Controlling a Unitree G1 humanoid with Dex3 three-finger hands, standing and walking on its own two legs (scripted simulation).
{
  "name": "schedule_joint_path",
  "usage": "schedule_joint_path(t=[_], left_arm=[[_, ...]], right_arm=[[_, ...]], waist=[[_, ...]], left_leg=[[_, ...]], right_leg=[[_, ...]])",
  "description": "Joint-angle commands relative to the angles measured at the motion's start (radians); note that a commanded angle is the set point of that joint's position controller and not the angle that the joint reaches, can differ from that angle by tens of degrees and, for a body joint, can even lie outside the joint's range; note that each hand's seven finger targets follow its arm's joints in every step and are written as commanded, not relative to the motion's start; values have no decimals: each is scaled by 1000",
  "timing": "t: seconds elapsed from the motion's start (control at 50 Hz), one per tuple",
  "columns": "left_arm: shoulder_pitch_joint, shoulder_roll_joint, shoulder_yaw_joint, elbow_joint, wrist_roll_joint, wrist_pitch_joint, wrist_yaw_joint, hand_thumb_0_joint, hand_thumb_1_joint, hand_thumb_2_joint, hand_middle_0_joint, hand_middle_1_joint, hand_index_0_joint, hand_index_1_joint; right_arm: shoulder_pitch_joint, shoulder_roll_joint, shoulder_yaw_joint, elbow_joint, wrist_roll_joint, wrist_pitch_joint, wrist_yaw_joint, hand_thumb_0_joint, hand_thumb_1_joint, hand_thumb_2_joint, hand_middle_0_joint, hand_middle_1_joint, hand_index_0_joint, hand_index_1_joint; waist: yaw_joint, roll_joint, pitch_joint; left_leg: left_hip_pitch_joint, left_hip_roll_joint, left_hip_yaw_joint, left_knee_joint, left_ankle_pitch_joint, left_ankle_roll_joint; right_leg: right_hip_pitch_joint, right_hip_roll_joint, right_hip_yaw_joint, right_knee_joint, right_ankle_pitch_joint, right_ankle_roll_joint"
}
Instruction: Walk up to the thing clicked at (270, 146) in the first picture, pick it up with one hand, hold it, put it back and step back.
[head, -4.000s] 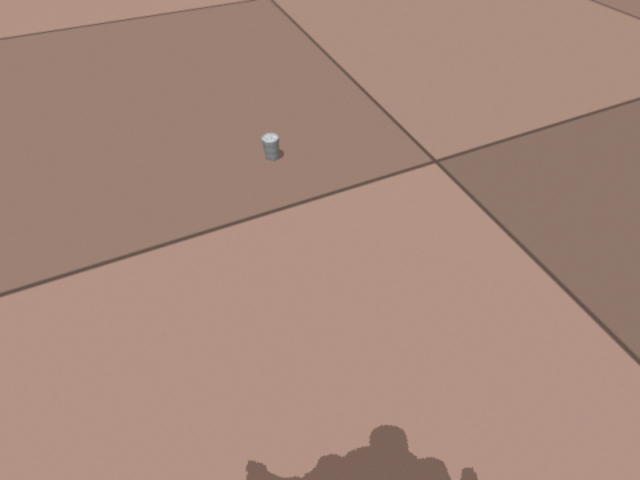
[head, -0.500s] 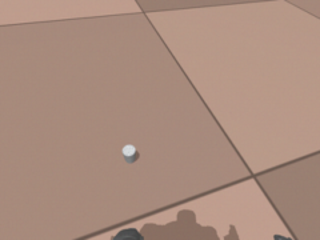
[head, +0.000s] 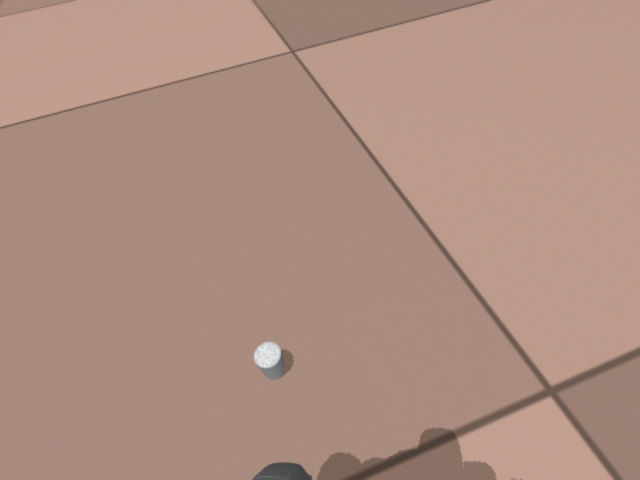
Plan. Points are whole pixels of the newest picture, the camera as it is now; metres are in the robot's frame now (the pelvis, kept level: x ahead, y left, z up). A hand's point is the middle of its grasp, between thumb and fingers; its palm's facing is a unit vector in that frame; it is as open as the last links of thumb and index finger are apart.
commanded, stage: walk up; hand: left
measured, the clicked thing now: (271, 362) +0.54 +0.29 -0.70
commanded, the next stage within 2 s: none
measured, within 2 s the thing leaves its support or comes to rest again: neither
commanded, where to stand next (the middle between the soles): +0.17 +0.04 m, yaw +1 degrees
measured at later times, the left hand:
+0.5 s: hand out of the picture +0.11 +0.31 -0.16, palm faces -0.03 -0.94 -0.33, open 7.4 cm
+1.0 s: hand (140, 474) +0.14 +0.31 -0.14, palm faces +0.01 -0.93 -0.37, open 7.4 cm
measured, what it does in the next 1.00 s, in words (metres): walks ahead: left foot, then right foot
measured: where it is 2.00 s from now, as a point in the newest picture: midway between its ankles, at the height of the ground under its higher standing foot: outside the picture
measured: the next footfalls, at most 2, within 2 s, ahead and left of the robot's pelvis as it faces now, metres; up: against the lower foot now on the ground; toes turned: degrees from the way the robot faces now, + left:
left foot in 0.32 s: +0.20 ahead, +0.15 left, +0.00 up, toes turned +4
right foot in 0.70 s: +0.17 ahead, -0.08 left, +0.00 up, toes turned -1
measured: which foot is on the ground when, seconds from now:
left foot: up 0.00-0.30, down 0.32-0.74, up 0.76-0.96, down 0.98-1.00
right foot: down 0.00-0.34, up 0.36-0.68, down 0.70-1.00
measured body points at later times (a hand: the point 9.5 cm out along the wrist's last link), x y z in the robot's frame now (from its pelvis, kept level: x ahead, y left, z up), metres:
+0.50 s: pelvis +0.07 +0.05 +0.00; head +0.09 +0.08 +0.45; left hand +0.11 +0.36 -0.14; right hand +0.17 -0.26 -0.09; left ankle +0.16 +0.15 -0.73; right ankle +0.08 -0.10 -0.68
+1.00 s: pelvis +0.10 +0.04 +0.00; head +0.12 +0.03 +0.45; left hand +0.14 +0.36 -0.11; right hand +0.16 -0.26 -0.13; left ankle +0.12 +0.17 -0.73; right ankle +0.12 -0.08 -0.73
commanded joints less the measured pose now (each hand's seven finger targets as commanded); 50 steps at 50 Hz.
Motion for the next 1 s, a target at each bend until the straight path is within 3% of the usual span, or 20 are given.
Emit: schedule_joint_path(t=[0.0, 0.08, 0.2, 0.26, 0.28, 0.3, 0.32, 0.34, 0.36, 0.4, 0.46, 0.56, 0.66, 0.68, 0.72, 0.74, 0.8, 0.88, 0.94, 0.98], left_arm=[[45, 288, 78, -55, -14, -20, 38, 0, 900, 900, -200, -300, -200, -300], [45, 274, 73, -82, -4, -23, 42, 0, 900, 900, -200, -300, -200, -300], [26, 249, 50, -93, 6, -2, 56, 0, 900, 900, -200, -300, -200, -300], [-31, 260, 47, -93, -5, 18, 61, 0, 900, 900, -200, -300, -200, -300], [-18, 216, 30, -97, -7, 24, 61, 0, 900, 900, -200, -300, -200, -300], [21, 163, 11, -100, -13, 30, 59, 0, 900, 900, -200, -300, -200, -300], [97, 152, 9, -101, -15, 39, 54, 0, 900, 900, -200, -300, -200, -300], [108, 233, 32, -65, -4, 52, 64, 0, 900, 900, -200, -300, -200, -300], [80, 266, 36, -46, 8, 55, 62, 0, 900, 900, -200, -300, -200, -300], [70, 264, 46, -17, 2, 60, 48, 0, 900, 900, -200, -300, -200, -300], [101, 230, 45, 12, 11, 60, 35, 0, 900, 900, -200, -300, -200, -300], [49, 197, 41, 22, 24, 59, 37, 0, 900, 900, -200, -300, -200, -300], [128, 167, 48, 76, 28, 50, 42, 0, 900, 900, -200, -300, -200, -300], [120, 178, 53, 72, 33, 48, 46, 0, 900, 900, -200, -300, -200, -300], [30, 267, 66, 26, 46, 37, 52, 0, 900, 900, -200, -300, -200, -300], [-59, 310, 68, 9, 45, 38, 52, 0, 900, 900, -200, -300, -200, -300], [-101, 236, 47, 8, 28, 27, 53, 0, 900, 900, -200, -300, -200, -300], [-97, 250, 51, 13, 27, 38, 41, 0, 900, 900, -200, -300, -200, -300], [-108, 226, 40, 9, 6, 57, 35, 0, 900, 900, -200, -300, -200, -300], [-104, 168, 17, -3, -4, 62, 33, 0, 900, 900, -200, -300, -200, -300]], right_arm=[[49, -167, -59, -59, 17, -24, -2, 0, -900, -900, 200, 300, 200, 300], [9, -147, -66, -70, 5, -4, 12, 0, -900, -900, 200, 300, 200, 300], [-106, -91, -47, -73, -2, -13, 2, 0, -900, -900, 200, 300, 200, 300], [-40, -101, -51, -23, -7, -25, -11, 0, -900, -900, 200, 300, 200, 300], [6, -143, -64, 0, -12, -31, -18, 0, -900, -900, 200, 300, 200, 300], [30, -228, -86, -3, -21, -31, -28, 0, -900, -900, 200, 300, 200, 300], [38, -281, -98, -34, -14, -36, -21, 0, -900, -900, 200, 300, 200, 300], [23, -319, -114, -37, 9, -31, -17, 0, -900, -900, 200, 300, 200, 300], [-10, -295, -114, -41, 10, -23, -18, 0, -900, -900, 200, 300, 200, 300], [-94, -231, -87, -71, -4, -22, -20, 0, -900, -900, 200, 300, 200, 300], [-112, -216, -76, -68, -4, -29, -16, 0, -900, -900, 200, 300, 200, 300], [-87, -210, -74, -71, -12, -20, -19, 0, -900, -900, 200, 300, 200, 300], [-180, -185, -54, -90, -9, 8, -15, 0, -900, -900, 200, 300, 200, 300], [-164, -157, -43, -85, -5, 12, -17, 0, -900, -900, 200, 300, 200, 300], [-141, -77, -15, -71, 0, 17, -16, 0, -900, -900, 200, 300, 200, 300], [-157, -152, -38, -44, -5, 19, -24, 0, -900, -900, 200, 300, 200, 300], [-99, -145, -35, 16, 9, 3, -19, 0, -900, -900, 200, 300, 200, 300], [-83, -130, -20, 39, 6, -15, -22, 0, -900, -900, 200, 300, 200, 300], [-62, -122, -21, 67, -2, -43, -39, 0, -900, -900, 200, 300, 200, 300], [-35, -178, -39, 74, -10, -58, -55, 0, -900, -900, 200, 300, 200, 300]], waist=[[-16, -253, -30], [-11, -237, -17], [15, -231, -35], [-36, -162, -101], [-56, -59, -131], [-64, 137, -172], [-37, 180, -176], [-56, 164, -176], [-53, 118, -119], [-29, 109, -55], [-19, 139, -54], [-46, 99, -51], [16, 15, -64], [18, -40, -63], [-1, -284, 21], [-3, -232, 79], [-34, -199, 47], [-10, -263, -54], [-26, -230, -105], [-40, -92, -150]], left_leg=[[-194, 33, -67, 7, 119, -7], [-180, 28, -54, -79, 196, -30], [-20, 34, 25, -356, 271, -35], [175, 7, 57, -537, 393, -4], [267, 17, 23, -575, 420, 22], [338, 190, -195, -621, 478, 72], [357, 306, -454, -686, 175, 158], [321, 380, -550, -763, -84, 238], [234, 361, -548, -807, -257, 234], [111, 251, -360, -815, -220, 154], [87, 193, -247, -802, -140, 141], [86, 239, -253, -792, -111, 174], [-129, 197, -160, -682, -194, 106], [-162, 174, -138, -624, -221, 73], [-235, -24, 14, -294, -89, -32], [-136, -10, -52, -190, -39, -26], [-70, -1, -64, -266, 55, -24], [14, -2, 2, -409, 50, -40], [165, -19, 35, -646, 235, -29], [326, 106, -143, -691, 344, 17]], right_leg=[[189, -193, 252, -310, 282, -108], [154, -177, 143, -324, 306, -146], [102, -185, 45, -183, 596, -169], [41, -167, 36, -18, 424, -138], [-12, -122, 24, 100, 290, -102], [-119, -33, -13, 240, 17, -49], [-235, 71, 9, 361, -317, -39], [-245, 27, 40, 466, -365, -47], [-251, -2, 69, 490, -333, -42], [-206, -5, 107, 429, -253, -29], [-160, -2, 44, 328, -173, -10], [-124, 15, 25, 165, -174, 10], [158, 54, 2, -63, -60, -24], [187, 33, 51, -126, -102, -39], [46, -261, 575, -471, -640, -146], [-124, -327, 608, -506, -688, -201], [-27, -183, 345, -415, -309, -140], [101, -152, 237, -321, -115, -133], [118, -123, 142, -162, 152, -104], [-14, -65, 72, -8, 182, -44]])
